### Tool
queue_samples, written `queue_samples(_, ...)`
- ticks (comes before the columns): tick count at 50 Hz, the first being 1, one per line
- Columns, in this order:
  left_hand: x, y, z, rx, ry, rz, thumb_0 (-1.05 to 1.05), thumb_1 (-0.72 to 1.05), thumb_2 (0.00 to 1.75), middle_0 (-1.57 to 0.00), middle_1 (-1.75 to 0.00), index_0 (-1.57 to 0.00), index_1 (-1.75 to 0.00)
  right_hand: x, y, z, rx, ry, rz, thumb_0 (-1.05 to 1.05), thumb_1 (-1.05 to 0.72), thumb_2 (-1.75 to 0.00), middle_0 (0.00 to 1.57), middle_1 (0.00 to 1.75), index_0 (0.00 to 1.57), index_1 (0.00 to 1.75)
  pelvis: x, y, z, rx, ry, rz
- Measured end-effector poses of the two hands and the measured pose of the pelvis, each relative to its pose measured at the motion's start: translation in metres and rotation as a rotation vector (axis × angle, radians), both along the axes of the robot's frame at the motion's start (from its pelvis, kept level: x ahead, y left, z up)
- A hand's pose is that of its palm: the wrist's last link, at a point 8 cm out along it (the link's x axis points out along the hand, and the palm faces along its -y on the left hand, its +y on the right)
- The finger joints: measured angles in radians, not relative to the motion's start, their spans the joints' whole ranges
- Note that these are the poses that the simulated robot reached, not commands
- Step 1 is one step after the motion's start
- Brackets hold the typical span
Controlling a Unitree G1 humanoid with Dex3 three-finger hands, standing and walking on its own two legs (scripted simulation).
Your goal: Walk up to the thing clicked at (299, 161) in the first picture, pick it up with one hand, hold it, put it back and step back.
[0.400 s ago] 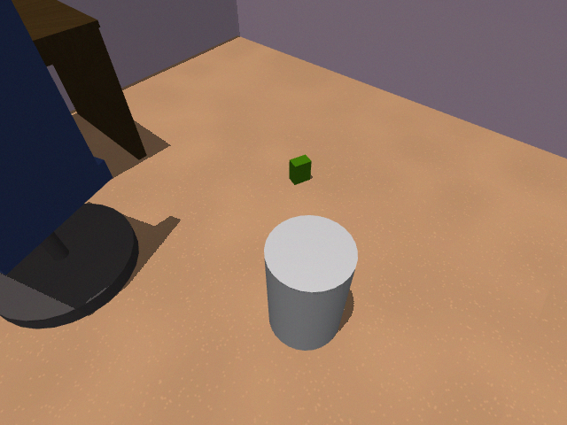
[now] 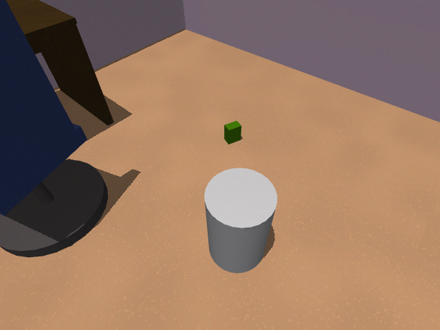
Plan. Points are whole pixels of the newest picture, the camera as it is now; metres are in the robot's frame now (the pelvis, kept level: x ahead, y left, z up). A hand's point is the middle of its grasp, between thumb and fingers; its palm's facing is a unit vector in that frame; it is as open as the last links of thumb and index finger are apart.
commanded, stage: stand
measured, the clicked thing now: (232, 132) +1.41 -0.04 -0.72
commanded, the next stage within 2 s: walk up in 0.72 s
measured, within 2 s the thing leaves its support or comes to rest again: neither
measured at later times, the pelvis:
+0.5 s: pelvis +0.00 +0.00 +0.00, yaw +0 degrees
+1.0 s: pelvis -0.02 +0.06 -0.02, yaw -19 degrees
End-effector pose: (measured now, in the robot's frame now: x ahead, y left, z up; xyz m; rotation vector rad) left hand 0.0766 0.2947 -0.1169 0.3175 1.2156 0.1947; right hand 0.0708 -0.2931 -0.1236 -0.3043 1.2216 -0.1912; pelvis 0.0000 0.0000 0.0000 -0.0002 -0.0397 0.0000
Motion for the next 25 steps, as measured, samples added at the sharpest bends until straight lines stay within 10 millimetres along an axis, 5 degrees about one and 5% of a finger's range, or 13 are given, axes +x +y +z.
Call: queue_samples(25, -0.0062, 0.0011, -0.0015, -0.001, 0.022, 0.004, 0.01, 0.91, 0.90, -0.20, -0.30, -0.20, -0.30, -0.0062, -0.0015, 0.0003, -0.005, 0.021, -0.003, 0.01, -0.91, -0.90, 0.20, 0.30, 0.20, 0.30, 0.0008, 0.0000, 0.0004, -0.001, 0.004, -0.002)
